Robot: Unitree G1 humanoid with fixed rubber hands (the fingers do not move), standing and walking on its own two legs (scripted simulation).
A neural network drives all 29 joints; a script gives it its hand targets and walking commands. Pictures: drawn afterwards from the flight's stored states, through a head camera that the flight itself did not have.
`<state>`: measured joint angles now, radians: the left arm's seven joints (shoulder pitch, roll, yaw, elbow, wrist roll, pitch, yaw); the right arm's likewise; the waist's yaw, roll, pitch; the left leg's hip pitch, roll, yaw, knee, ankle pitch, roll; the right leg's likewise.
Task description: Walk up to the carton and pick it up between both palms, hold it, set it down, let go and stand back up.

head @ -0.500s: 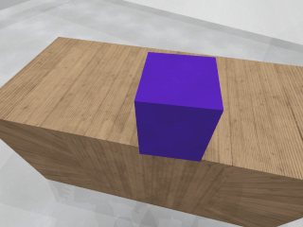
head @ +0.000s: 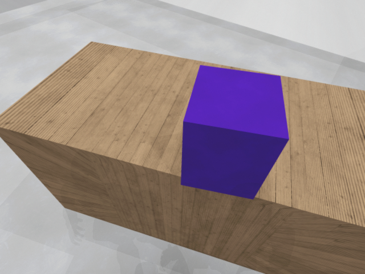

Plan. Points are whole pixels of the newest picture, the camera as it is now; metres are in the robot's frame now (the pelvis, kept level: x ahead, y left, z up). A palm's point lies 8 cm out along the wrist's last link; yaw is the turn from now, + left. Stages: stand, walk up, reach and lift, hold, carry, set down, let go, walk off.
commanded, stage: walk up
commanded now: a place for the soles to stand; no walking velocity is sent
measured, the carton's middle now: (227, 134) +0.45 -0.09 +0.04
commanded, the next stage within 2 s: reach and lift in 0.22 s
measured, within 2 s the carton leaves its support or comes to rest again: neither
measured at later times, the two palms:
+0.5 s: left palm (86, 254) +0.19 +0.24 -0.09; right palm out of the picture +0.14 -0.27 -0.10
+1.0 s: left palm (87, 249) +0.19 +0.23 -0.07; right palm out of the picture +0.15 -0.24 -0.07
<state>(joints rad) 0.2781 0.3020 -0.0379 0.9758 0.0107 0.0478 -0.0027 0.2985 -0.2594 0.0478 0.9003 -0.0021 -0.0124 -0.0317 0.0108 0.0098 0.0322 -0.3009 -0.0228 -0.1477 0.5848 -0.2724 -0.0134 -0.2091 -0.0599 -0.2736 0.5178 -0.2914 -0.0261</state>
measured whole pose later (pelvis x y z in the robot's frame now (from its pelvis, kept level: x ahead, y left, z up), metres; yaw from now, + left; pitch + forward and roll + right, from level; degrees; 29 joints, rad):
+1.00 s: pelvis +0.02 +0.00 +0.01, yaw -9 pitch -2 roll +0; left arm 0.21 0.23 0.06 0.40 0.00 0.31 0.01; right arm 0.11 -0.20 -0.03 0.76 -0.02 -0.17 0.04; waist 0.04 -0.02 0.08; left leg -0.14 0.05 0.05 0.41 -0.24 -0.03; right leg -0.13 0.00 -0.09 0.38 -0.22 -0.02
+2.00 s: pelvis +0.03 +0.01 +0.02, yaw -10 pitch -2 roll +0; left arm 0.29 0.20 -0.05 0.19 -0.12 -0.01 0.07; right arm 0.28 -0.15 -0.03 0.30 0.12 -0.16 -0.01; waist 0.05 -0.02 0.02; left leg -0.08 0.04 0.08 0.32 -0.21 -0.02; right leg -0.08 0.00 -0.06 0.30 -0.19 -0.02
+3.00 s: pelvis +0.02 +0.01 +0.02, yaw -12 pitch +0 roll +0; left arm -0.28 0.20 0.13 0.08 -0.14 0.48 0.04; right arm -0.32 -0.25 0.01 0.29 0.31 0.20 -0.12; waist 0.01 -0.01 0.01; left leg -0.12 0.05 0.10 0.30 -0.18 -0.02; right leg -0.14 0.01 -0.03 0.30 -0.16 -0.02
